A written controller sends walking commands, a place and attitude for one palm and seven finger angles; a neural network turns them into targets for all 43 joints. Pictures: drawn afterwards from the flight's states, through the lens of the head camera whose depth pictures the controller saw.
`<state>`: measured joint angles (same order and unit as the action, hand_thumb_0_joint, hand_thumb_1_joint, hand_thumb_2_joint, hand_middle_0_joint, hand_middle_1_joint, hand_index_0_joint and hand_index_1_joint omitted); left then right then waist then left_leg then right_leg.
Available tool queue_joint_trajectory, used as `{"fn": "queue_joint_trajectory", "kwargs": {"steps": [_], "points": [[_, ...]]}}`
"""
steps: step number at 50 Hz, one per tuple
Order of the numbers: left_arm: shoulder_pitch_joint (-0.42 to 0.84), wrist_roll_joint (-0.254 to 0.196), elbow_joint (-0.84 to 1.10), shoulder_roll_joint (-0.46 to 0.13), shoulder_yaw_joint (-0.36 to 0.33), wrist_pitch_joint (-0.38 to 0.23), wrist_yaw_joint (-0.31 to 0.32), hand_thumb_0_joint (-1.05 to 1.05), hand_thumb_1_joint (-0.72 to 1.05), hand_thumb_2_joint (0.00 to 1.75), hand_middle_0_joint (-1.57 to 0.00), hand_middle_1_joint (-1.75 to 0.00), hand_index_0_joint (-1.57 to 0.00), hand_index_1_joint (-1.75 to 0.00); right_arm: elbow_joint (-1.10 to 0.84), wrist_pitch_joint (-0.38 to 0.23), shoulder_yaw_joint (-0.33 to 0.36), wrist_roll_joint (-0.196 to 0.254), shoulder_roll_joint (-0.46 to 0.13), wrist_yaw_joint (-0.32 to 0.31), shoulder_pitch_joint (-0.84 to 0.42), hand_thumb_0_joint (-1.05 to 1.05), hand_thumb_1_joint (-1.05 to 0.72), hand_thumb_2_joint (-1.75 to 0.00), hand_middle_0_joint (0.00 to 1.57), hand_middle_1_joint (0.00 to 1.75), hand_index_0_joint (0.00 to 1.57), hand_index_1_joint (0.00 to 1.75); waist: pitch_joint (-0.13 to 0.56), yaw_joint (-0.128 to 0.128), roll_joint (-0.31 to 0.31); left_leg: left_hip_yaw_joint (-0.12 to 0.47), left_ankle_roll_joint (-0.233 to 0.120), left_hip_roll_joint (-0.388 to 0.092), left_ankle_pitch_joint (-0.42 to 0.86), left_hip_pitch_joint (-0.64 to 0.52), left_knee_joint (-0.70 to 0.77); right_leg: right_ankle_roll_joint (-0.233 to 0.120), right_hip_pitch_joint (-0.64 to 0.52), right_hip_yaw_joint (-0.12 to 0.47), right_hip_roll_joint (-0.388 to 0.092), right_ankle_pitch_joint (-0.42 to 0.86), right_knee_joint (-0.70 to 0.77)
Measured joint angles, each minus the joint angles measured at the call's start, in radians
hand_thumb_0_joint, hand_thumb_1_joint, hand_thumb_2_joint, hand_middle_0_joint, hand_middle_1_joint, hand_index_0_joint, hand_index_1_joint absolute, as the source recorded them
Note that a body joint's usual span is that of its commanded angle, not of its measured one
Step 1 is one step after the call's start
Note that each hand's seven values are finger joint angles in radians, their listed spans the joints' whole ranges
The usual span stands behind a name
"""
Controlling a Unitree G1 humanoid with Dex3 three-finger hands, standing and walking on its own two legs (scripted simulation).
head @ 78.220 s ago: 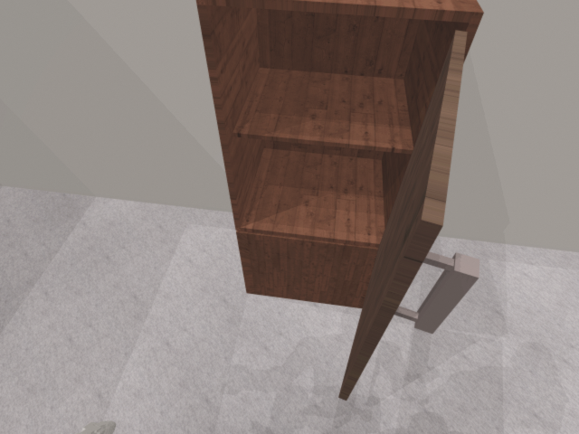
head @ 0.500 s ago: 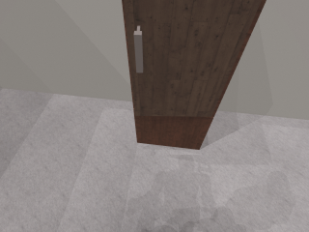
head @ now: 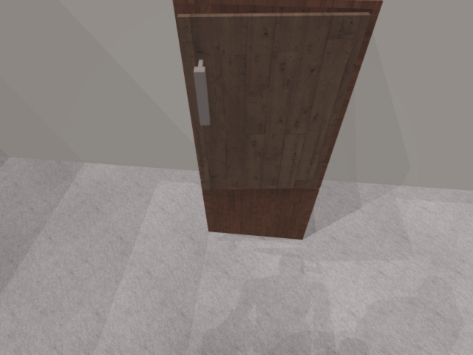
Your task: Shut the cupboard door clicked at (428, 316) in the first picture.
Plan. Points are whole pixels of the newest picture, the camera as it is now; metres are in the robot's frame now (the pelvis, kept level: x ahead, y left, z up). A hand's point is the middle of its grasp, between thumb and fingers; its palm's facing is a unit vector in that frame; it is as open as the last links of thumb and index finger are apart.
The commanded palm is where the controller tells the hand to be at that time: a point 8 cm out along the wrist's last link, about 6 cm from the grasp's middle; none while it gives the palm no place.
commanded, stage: look again from close up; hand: left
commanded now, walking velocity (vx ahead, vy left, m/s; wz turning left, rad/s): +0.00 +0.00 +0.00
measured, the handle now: (203, 93) +0.69 +0.13 +0.07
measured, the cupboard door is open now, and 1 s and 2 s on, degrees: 7 7 7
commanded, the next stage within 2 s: shuffle to correct the standing spot in 0.22 s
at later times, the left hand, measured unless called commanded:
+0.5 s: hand out of the picture -0.01 +0.15 -0.18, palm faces +0.06 -0.99 -0.15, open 7.4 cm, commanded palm none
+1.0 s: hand (170, 316) +0.23 +0.16 -0.19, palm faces +0.07 -0.96 -0.26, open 7.3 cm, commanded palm none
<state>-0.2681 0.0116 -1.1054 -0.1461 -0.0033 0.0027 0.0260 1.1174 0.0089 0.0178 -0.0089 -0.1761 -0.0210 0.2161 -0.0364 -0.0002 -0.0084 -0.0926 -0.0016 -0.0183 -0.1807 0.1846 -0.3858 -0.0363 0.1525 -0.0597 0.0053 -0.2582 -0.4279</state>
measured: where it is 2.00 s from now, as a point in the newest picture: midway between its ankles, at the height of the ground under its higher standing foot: outside the picture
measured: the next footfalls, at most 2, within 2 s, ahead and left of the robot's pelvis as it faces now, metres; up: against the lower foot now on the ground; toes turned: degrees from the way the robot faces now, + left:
right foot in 0.96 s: +0.29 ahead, -0.18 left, +0.00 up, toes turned +0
left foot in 1.22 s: +0.28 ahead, +0.05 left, +0.00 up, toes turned +13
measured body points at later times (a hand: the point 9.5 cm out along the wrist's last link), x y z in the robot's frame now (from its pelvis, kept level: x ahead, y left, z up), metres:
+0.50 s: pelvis +0.02 +0.00 -0.01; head +0.02 -0.01 +0.44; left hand -0.01 +0.20 -0.17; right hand -0.03 -0.20 -0.17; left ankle +0.02 +0.12 -0.74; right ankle -0.02 -0.09 -0.74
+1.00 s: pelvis +0.16 -0.05 -0.03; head +0.21 -0.06 +0.42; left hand +0.23 +0.21 -0.17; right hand +0.07 -0.27 -0.18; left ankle +0.02 +0.10 -0.71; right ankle +0.25 -0.16 -0.75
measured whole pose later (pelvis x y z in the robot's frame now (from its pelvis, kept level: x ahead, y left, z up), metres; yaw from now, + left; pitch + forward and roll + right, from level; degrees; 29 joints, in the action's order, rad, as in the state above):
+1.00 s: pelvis +0.16 -0.05 -0.03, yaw +3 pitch +0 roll +0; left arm -0.16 0.02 -1.02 -0.22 -0.08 -0.05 -0.01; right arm 1.17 -0.01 0.04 -0.02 -0.14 -0.02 0.42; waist -0.11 0.04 -0.03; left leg -0.03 0.02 -0.11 -0.54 0.16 -0.84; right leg -0.02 0.43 -0.14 -0.08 -0.21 -0.66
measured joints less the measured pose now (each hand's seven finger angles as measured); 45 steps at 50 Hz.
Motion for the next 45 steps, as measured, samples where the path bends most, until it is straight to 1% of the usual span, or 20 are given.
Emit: {"fn": "queue_joint_trajectory", "kwargs": {"steps": [10,19,22,25,29,30,31,32,33,36,37,39,41,43,45], "points": [[-0.013,-0.007,-0.018,0.007,0.001,-0.008,0.000,0.00,0.92,0.90,-0.20,-0.30,-0.20,-0.30,0.057,0.000,-0.016,-0.002,0.032,-0.004,0.097,0.01,-0.91,-0.90,0.20,0.30,0.20,0.30,-0.003,0.013,0.005,0.004,0.007,-0.010,0.005,-0.004,0.012,-0.008,-0.012,-0.004,0.011,0.013,0.028],[-0.039,-0.007,-0.028,0.031,0.001,-0.013,0.003,0.00,0.92,0.90,-0.20,-0.30,-0.20,-0.30,0.062,-0.009,-0.021,-0.002,0.073,-0.007,0.118,0.01,-0.91,-0.90,0.20,0.30,0.20,0.30,0.002,0.017,0.004,0.002,0.008,-0.012,-0.010,-0.003,-0.001,-0.009,-0.012,-0.001,0.013,0.001,0.020],[-0.058,-0.001,-0.025,0.036,-0.004,-0.009,-0.002,0.00,0.91,0.90,-0.20,-0.30,-0.20,-0.30,0.055,-0.009,-0.016,-0.008,0.082,-0.004,0.128,0.01,-0.91,-0.90,0.20,0.30,0.20,0.30,0.017,0.017,0.008,0.007,0.005,-0.010,-0.037,0.009,-0.037,-0.010,-0.004,-0.006,0.009,-0.027,-0.014],[-0.082,0.005,-0.018,0.039,-0.016,-0.005,-0.009,0.00,0.91,0.90,-0.20,-0.30,-0.20,-0.30,0.043,-0.005,-0.007,-0.013,0.087,0.000,0.144,0.01,-0.91,-0.90,0.20,0.30,0.20,0.30,0.035,0.014,0.012,0.018,-0.001,-0.010,-0.095,0.033,-0.102,-0.012,0.007,-0.015,0.007,-0.068,-0.057],[-0.117,0.009,-0.008,0.039,-0.032,-0.014,-0.012,0.00,0.91,0.90,-0.20,-0.30,-0.20,-0.30,0.025,-0.008,0.003,-0.015,0.085,0.004,0.162,0.01,-0.91,-0.90,0.20,0.30,0.20,0.30,0.044,0.012,0.013,0.035,-0.022,-0.025,-0.173,0.075,-0.215,-0.014,0.006,-0.045,0.012,-0.123,-0.102],[-0.126,0.009,-0.009,0.038,-0.034,-0.016,-0.013,0.00,0.91,0.90,-0.20,-0.30,-0.20,-0.30,0.022,-0.011,0.004,-0.015,0.084,0.004,0.164,0.01,-0.91,-0.90,0.20,0.30,0.20,0.30,0.043,0.012,0.016,0.036,-0.021,-0.030,-0.175,0.078,-0.232,-0.012,0.003,-0.052,0.011,-0.139,-0.114],[-0.135,0.009,-0.013,0.037,-0.036,-0.018,-0.013,0.00,0.91,0.90,-0.20,-0.30,-0.20,-0.30,0.020,-0.015,0.005,-0.015,0.083,0.004,0.163,0.01,-0.91,-0.90,0.20,0.30,0.20,0.30,0.042,0.011,0.025,0.035,-0.009,-0.027,-0.189,0.073,-0.243,-0.009,0.001,-0.053,0.006,-0.157,-0.130],[-0.143,0.009,-0.018,0.034,-0.038,-0.019,-0.015,0.00,0.91,0.90,-0.20,-0.30,-0.19,-0.30,0.018,-0.022,0.005,-0.016,0.084,0.004,0.159,0.01,-0.91,-0.90,0.20,0.30,0.20,0.30,0.040,0.010,0.041,0.026,0.000,-0.018,-0.204,0.062,-0.243,-0.005,0.003,-0.045,-0.006,-0.177,-0.153],[-0.148,0.008,-0.025,0.033,-0.039,-0.017,-0.018,0.00,0.91,0.90,-0.20,-0.30,-0.19,-0.30,0.014,-0.035,0.005,-0.018,0.083,0.002,0.156,0.01,-0.91,-0.90,0.20,0.30,0.20,0.30,0.038,0.009,0.053,0.013,0.001,-0.011,-0.217,0.051,-0.240,-0.005,0.024,-0.040,-0.018,-0.184,-0.205],[-0.130,0.014,-0.039,0.030,-0.040,0.002,-0.027,0.00,0.91,0.90,-0.20,-0.30,-0.19,-0.30,-0.002,-0.076,0.006,-0.025,0.080,-0.016,0.156,0.00,-0.91,-0.90,0.20,0.30,0.20,0.30,0.021,0.025,0.053,-0.009,-0.004,-0.011,-0.225,0.007,-0.204,-0.004,0.164,-0.019,-0.023,-0.215,-0.522],[-0.114,0.015,-0.035,0.025,-0.043,0.006,-0.030,0.00,0.91,0.90,-0.20,-0.30,-0.19,-0.30,-0.004,-0.083,0.005,-0.025,0.081,-0.021,0.161,0.00,-0.91,-0.90,0.20,0.30,0.20,0.30,0.015,0.031,0.052,-0.009,-0.002,-0.013,-0.220,-0.011,-0.180,0.000,0.210,-0.016,-0.027,-0.204,-0.593],[-0.073,0.016,-0.015,0.013,-0.052,0.010,-0.039,0.00,0.91,0.90,-0.20,-0.30,-0.19,-0.30,0.001,-0.089,0.002,-0.025,0.083,-0.026,0.177,0.00,-0.91,-0.90,0.20,0.30,0.20,0.30,0.002,0.037,0.044,-0.003,0.005,-0.019,-0.203,-0.048,-0.123,0.012,0.284,-0.017,-0.046,-0.160,-0.639],[-0.027,0.020,0.010,-0.002,-0.059,0.012,-0.040,0.01,0.92,0.90,-0.20,-0.30,-0.19,-0.30,0.012,-0.087,0.002,-0.024,0.083,-0.027,0.193,0.00,-0.91,-0.90,0.20,0.30,0.20,0.30,-0.010,0.037,0.032,0.006,0.016,-0.028,-0.187,-0.085,-0.068,0.023,0.334,-0.017,-0.069,-0.112,-0.590],[0.014,0.016,0.030,-0.027,-0.068,0.011,-0.044,0.02,0.94,0.90,-0.20,-0.30,-0.19,-0.30,0.024,-0.079,0.003,-0.025,0.080,-0.024,0.205,0.00,-0.91,-0.90,0.20,0.30,0.20,0.30,-0.024,0.038,0.019,0.013,0.031,-0.041,-0.183,-0.118,-0.029,0.028,0.355,-0.023,-0.089,-0.065,-0.476],[0.051,0.009,0.052,-0.045,-0.074,0.001,-0.051,0.02,0.95,0.90,-0.20,-0.30,-0.19,-0.30,0.035,-0.068,0.009,-0.026,0.072,-0.019,0.211,0.00,-0.91,-0.90,0.20,0.30,0.20,0.30,-0.042,0.041,0.001,0.020,0.050,-0.059,-0.197,-0.143,-0.022,0.026,0.346,-0.034,-0.097,-0.027,-0.343]]}}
